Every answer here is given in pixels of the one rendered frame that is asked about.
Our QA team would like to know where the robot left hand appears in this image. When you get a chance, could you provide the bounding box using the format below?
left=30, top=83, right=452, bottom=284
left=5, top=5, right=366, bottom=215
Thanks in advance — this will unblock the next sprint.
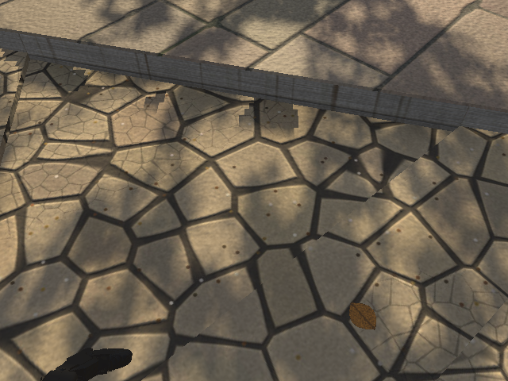
left=40, top=348, right=133, bottom=381

